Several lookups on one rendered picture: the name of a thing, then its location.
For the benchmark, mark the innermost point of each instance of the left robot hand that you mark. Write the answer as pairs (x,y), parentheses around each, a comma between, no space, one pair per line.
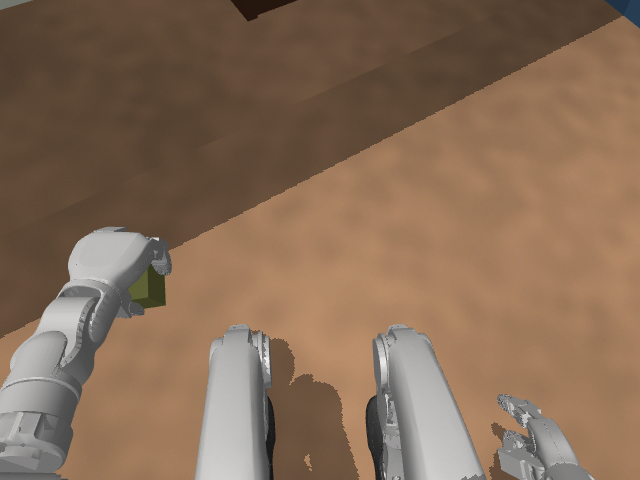
(118,258)

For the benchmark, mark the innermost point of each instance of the right robot arm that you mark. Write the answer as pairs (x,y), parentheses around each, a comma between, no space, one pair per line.
(567,471)

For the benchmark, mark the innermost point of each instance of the bookshelf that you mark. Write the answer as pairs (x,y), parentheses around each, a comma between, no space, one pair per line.
(250,9)

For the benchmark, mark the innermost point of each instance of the right robot foot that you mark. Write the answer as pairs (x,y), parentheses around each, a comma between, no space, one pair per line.
(375,437)

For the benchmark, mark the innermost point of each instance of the right robot hand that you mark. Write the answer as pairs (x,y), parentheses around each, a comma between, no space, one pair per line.
(528,458)

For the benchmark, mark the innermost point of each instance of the left robot arm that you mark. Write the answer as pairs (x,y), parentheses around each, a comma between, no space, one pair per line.
(39,397)

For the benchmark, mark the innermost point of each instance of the small box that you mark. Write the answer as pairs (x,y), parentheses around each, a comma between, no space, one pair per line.
(149,289)

